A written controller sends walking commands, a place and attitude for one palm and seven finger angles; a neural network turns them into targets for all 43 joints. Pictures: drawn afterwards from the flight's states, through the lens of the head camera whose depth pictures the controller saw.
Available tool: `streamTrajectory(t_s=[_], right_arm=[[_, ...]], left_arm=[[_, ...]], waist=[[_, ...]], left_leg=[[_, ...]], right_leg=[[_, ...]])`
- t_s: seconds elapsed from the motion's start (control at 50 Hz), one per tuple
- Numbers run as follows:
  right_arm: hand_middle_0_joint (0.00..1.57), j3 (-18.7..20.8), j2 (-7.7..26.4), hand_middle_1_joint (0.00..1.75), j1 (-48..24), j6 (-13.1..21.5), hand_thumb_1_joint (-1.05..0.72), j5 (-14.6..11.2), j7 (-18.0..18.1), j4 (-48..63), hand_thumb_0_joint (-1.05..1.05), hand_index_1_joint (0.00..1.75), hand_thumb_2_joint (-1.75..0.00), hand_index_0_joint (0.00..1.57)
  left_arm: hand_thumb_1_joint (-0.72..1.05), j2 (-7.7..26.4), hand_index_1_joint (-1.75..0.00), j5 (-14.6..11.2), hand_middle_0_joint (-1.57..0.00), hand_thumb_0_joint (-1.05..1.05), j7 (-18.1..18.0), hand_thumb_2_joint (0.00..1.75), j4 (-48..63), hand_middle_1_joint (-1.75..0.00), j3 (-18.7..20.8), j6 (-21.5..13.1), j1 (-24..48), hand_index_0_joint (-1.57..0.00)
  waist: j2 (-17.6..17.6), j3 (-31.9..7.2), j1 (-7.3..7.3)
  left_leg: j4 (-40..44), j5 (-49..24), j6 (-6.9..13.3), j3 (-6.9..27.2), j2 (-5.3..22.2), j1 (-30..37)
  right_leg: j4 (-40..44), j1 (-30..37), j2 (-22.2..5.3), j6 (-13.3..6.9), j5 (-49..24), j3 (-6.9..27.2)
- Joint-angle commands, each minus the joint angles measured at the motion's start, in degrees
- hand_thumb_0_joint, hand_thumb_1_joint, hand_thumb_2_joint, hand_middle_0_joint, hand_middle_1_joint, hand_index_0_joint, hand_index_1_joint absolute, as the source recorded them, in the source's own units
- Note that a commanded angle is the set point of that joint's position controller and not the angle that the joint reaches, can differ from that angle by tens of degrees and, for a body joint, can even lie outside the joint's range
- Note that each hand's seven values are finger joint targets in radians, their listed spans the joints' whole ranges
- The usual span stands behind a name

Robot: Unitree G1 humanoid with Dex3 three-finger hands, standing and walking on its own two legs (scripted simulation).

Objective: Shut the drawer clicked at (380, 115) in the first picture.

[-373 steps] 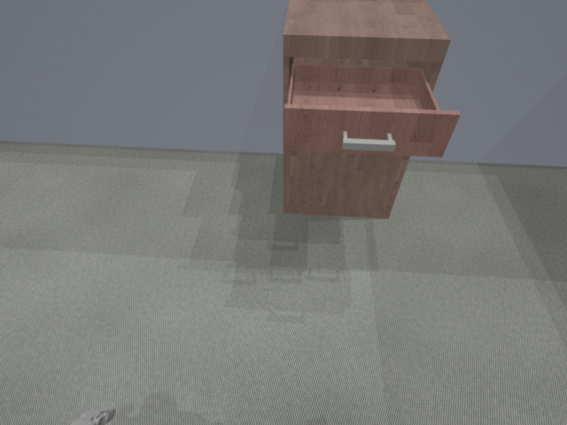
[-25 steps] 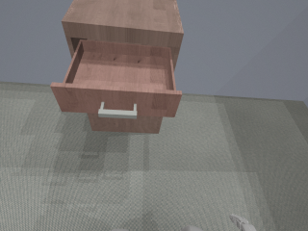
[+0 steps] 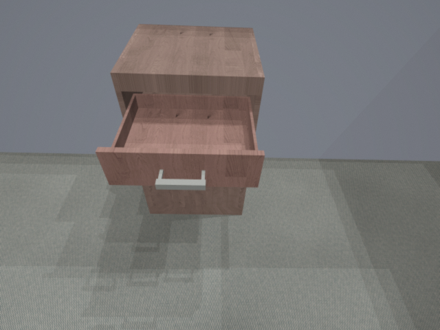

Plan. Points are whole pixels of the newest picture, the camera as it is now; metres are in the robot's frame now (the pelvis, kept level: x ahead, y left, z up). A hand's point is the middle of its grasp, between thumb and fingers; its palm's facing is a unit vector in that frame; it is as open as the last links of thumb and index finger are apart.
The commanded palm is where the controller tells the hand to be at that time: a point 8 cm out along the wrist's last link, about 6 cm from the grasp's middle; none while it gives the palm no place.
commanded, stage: take the last steps up to it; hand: left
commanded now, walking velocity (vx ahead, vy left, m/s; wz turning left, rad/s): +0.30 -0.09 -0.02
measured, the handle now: (181, 178) +0.53 +0.11 -0.10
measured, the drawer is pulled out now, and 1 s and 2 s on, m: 0.30 0.30 0.30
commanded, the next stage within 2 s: come to a stop and stand still in 0.72 s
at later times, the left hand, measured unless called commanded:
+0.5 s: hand out of the picture +0.00 +0.03 -0.16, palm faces +0.15 -0.97 -0.19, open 7.3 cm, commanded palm none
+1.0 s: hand (187, 307) +0.22 +0.07 -0.19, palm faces +0.16 -0.97 -0.17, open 7.4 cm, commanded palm none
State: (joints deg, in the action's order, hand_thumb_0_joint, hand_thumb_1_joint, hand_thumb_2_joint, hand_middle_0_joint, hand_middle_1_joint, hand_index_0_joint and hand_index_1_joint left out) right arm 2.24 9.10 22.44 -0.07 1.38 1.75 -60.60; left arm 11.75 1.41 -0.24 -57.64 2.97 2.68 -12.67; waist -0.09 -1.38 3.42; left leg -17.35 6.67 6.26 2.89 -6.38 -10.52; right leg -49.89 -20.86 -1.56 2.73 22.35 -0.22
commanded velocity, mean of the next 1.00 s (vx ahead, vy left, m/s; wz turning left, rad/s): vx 0.12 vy -0.03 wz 0.04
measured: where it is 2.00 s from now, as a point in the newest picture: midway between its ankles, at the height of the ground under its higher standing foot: outside the picture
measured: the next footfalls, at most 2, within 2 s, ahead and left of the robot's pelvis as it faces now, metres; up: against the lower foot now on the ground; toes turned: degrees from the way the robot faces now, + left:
right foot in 0.24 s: +0.05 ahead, -0.17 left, +0.00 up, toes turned -3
left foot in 0.78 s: +0.32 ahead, -0.04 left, +0.00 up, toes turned +7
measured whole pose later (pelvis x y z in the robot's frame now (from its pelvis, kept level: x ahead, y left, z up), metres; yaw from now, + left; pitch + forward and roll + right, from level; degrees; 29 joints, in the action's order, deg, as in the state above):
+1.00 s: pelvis +0.27 -0.08 -0.01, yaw +2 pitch -1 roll +0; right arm 1.8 7.4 7.4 3.5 -0.6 3.3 -58.1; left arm 7.2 0.7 -3.5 -62.1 2.6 -0.4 -20.2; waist -2.5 3.9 -2.8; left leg -24.2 12.2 7.0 -7.0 -4.5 -11.4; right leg -62.9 -26.7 -3.6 2.1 20.8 1.4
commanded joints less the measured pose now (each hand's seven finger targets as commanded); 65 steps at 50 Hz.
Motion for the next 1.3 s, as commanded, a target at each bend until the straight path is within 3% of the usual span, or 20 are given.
streamTrajectory(t_s=[0.0,0.08,0.16,0.18,0.22,0.24,0.3,0.36,0.48,0.6,0.7,0.74,0.76,0.78,0.8,0.86,0.92,1.0,1.12,1.28], right_arm=[[0.2,2.3,10.3,0.3,3.5,1.6,-0.9,0.4,0.6,1.6,0.0,0.3,-0.9,0.2],[0.2,2.4,10.4,0.3,2.7,1.6,-0.9,0.5,0.4,0.9,0.0,0.3,-0.9,0.2],[0.2,2.3,9.0,0.3,1.5,1.4,-0.9,0.2,0.0,-0.5,0.0,0.3,-0.9,0.2],[0.2,2.1,6.9,0.3,1.7,1.5,-0.9,-0.1,-0.1,-0.8,0.0,0.3,-0.9,0.2],[0.2,1.2,2.9,0.3,-2.4,1.8,-0.9,-0.2,-0.7,2.3,0.0,0.3,-0.9,0.2],[0.2,2.1,5.5,0.3,-5.0,1.7,-0.9,0.5,-1.1,3.5,0.0,0.3,-0.9,0.2],[0.2,2.6,4.2,0.3,-2.6,1.1,-0.9,0.6,-1.9,0.6,0.0,0.3,-0.9,0.2],[0.2,2.3,2.1,0.3,-1.7,1.1,-0.9,0.4,-2.1,0.0,0.0,0.3,-0.9,0.2],[0.2,1.7,1.9,0.3,-10.6,0.7,-0.9,-0.1,-1.8,2.7,0.0,0.3,-0.9,0.2],[0.2,0.5,0.8,0.3,-20.0,1.3,-0.9,-0.5,-2.1,5.1,0.0,0.3,-0.9,0.2],[0.2,0.0,0.8,0.3,-15.8,2.8,-0.9,-0.7,-1.1,3.9,0.0,0.3,-0.9,0.2],[0.2,0.9,4.0,0.3,-3.4,3.0,-0.9,-0.4,-0.3,0.5,0.0,0.3,-0.9,0.2],[0.2,1.9,7.8,0.3,3.3,3.4,-0.9,0.5,0.2,-0.5,0.0,0.3,-0.9,0.2],[0.2,2.2,10.3,0.3,5.6,3.6,-0.9,-0.4,0.5,-1.0,0.0,0.3,-0.9,0.2],[0.2,1.7,9.2,0.3,2.5,3.4,-0.9,-1.2,0.2,-0.2,0.0,0.3,-0.9,0.2],[0.2,-0.9,1.8,0.3,-7.8,4.0,-0.9,-1.2,1.1,2.3,0.0,0.3,-0.9,0.2],[0.2,-0.7,0.9,0.3,-9.1,3.6,-0.9,-1.4,1.3,2.2,0.0,0.3,-0.9,0.2],[0.2,0.6,4.4,0.3,-10.4,1.3,-0.9,-1.5,1.6,3.9,0.0,0.3,-0.9,0.2],[0.2,1.5,5.9,0.3,-10.3,0.2,-0.9,-0.4,1.3,5.0,0.0,0.3,-0.9,0.2],[0.2,2.6,8.1,0.3,-4.8,-1.0,-0.9,0.1,1.2,3.5,0.0,0.3,-0.9,0.2]], left_arm=[[0.9,3.2,-0.3,0.0,-0.2,0.0,0.1,0.9,4.5,-0.3,0.6,-1.8,2.7,-0.2],[0.9,1.9,-0.3,-0.2,-0.2,0.0,0.5,0.9,3.8,-0.3,0.8,-2.2,0.7,-0.2],[0.9,0.5,-0.3,-0.3,-0.2,0.0,0.5,0.9,-0.1,-0.3,0.9,-3.4,-7.6,-0.2],[0.9,2.0,-0.3,-0.1,-0.2,0.0,0.0,0.9,-1.3,-0.3,1.2,-3.9,-10.0,-0.2],[0.9,9.2,-0.3,0.0,-0.2,0.0,-1.1,0.9,-2.2,-0.3,2.5,-4.4,-16.1,-0.2],[0.9,8.7,-0.3,-0.4,-0.2,0.0,-1.2,0.9,-1.9,-0.3,2.4,-4.3,-15.4,-0.2],[0.9,2.3,-0.3,-0.8,-0.2,0.0,-1.1,0.9,-2.4,-0.3,0.8,-6.0,-10.9,-0.2],[0.9,-0.6,-0.3,-0.8,-0.2,0.0,-1.0,0.9,-4.2,-0.3,-0.5,-7.2,-14.8,-0.2],[0.9,-1.9,-0.3,-0.2,-0.2,0.0,-2.1,0.9,-8.0,-0.3,-1.3,-8.2,-24.0,-0.2],[0.9,-2.3,-0.3,0.1,-0.2,0.0,-3.0,0.9,-10.8,-0.3,-1.7,-7.9,-29.9,-0.2],[0.9,0.8,-0.3,-0.2,-0.2,0.0,-3.3,0.9,-11.1,-0.3,-1.3,-8.2,-28.1,-0.2],[0.9,1.2,-0.3,-0.9,-0.2,0.0,-3.0,0.9,-10.2,-0.3,-1.3,-8.2,-24.9,-0.2],[0.9,-1.0,-0.3,-1.9,-0.2,0.0,-2.7,0.9,-9.4,-0.3,-1.4,-8.2,-25.2,-0.2],[0.9,-4.1,-0.3,-2.3,-0.2,0.0,-2.8,0.9,-8.0,-0.3,-2.1,-8.2,-25.6,-0.2],[0.9,-1.8,-0.3,-1.5,-0.2,0.0,-3.2,0.9,-7.5,-0.3,-0.8,-7.1,-23.5,-0.2],[0.9,-5.2,-0.3,-0.9,-0.2,0.0,-3.2,0.9,-7.3,-0.3,-0.8,-4.4,-20.9,-0.2],[0.9,-4.8,-0.3,-0.5,-0.2,0.0,-3.5,0.9,-7.3,-0.3,-0.4,-2.0,-22.5,-0.2],[0.9,-1.2,-0.3,-0.1,-0.2,0.0,-3.8,0.9,-4.3,-0.3,1.1,0.3,-18.2,-0.2],[0.9,2.0,-0.3,-0.1,-0.2,0.0,-3.1,0.9,0.0,-0.3,2.5,0.4,-8.1,-0.2],[0.9,1.8,-0.3,-0.3,-0.2,0.0,-2.4,0.9,3.3,-0.3,0.7,-0.7,0.3,-0.2]], waist=[[4.4,5.1,-0.03],[5.9,5.4,-1.1],[4.0,3.4,-4.19],[1.3,4.3,-5.05],[-15.7,8.0,-8.07],[-8.6,11.0,-7.15],[-3.5,13.1,-2.95],[-3.6,11.3,-2.88],[-6.0,10.1,-5.03],[-6.8,11.3,-7.25],[-8.8,4.8,-3.61],[-8.8,-0.6,2.73],[-3.1,-6.9,4.4],[4.2,-12.1,2.22],[-2.1,-7.8,0.35],[-0.7,4.6,-5.24],[1.5,4.2,-7.54],[6.3,3.0,-6.75],[8.6,2.1,-5.16],[11.0,-2.7,-1.69]], left_leg=[[11.5,29.5,4.9,23.9,20.8,1.3],[10.9,28.6,4.2,20.9,20.1,-4.1],[3.2,25.8,0.6,13.4,14.5,-10.1],[-3.1,25.5,-1.4,10.2,11.9,-15.9],[-28.3,25.4,-5.2,-3.2,4.6,-32.5],[-35.7,23.1,-5.1,-1.8,7.2,-33.0],[-43.3,10.0,-6.0,-2.3,10.5,-28.9],[-46.3,4.1,-6.7,-3.5,10.3,-28.4],[-43.7,3.8,-6.7,-5.4,9.6,-32.6],[-34.8,4.6,-5.3,-8.8,7.0,-31.7],[-18.3,5.6,-2.2,-14.5,-0.3,-12.4],[-11.4,-6.5,0.3,-8.6,3.6,7.1],[-13.7,-28.7,6.4,5.6,17.3,22.2],[-11.4,-53.0,13.7,19.6,30.4,27.8],[-8.9,-49.5,14.2,15.0,31.1,20.5],[0.1,-41.3,3.2,3.8,22.8,-4.2],[1.0,-44.7,0.5,-1.5,20.0,-7.6],[-2.6,-51.0,-1.7,-2.0,20.2,-3.1],[-6.0,-44.5,2.8,-0.1,20.4,0.9],[-10.1,-41.4,3.9,4.2,21.3,11.1]], right_leg=[[2.6,-7.5,-1.4,-1.1,1.4,0.8],[9.0,0.0,-0.6,-1.7,1.3,-0.4],[26.0,16.6,1.9,-2.0,-5.1,-4.1],[30.1,22.8,-0.9,-2.9,-3.0,-0.6],[45.4,25.1,-21.5,-10.8,21.6,27.7],[47.9,17.4,-23.0,-12.6,25.2,28.5],[46.0,12.5,-15.3,-9.6,8.0,15.4],[43.1,15.0,-11.1,-7.6,-13.4,6.2],[36.5,22.9,-11.0,-5.2,-48.9,3.8],[33.9,27.1,-10.5,-5.8,-63.3,3.4],[21.4,27.9,-9.9,-6.3,-87.3,0.5],[4.8,16.9,-8.7,-5.3,-74.3,-0.3],[-12.3,2.7,-2.8,-3.8,-38.7,-3.4],[-29.4,-7.1,2.3,-3.8,10.1,-2.0],[-32.6,-8.5,-0.3,-4.8,9.4,2.5],[-22.1,-1.2,-3.6,-1.7,0.8,3.2],[-14.2,2.8,-2.7,-0.2,-2.6,1.5],[-16.9,-2.1,-0.2,0.6,-4.2,1.9],[-21.9,-8.5,1.3,1.1,-0.3,3.2],[9.9,-1.9,0.0,-1.0,4.8,-0.6]])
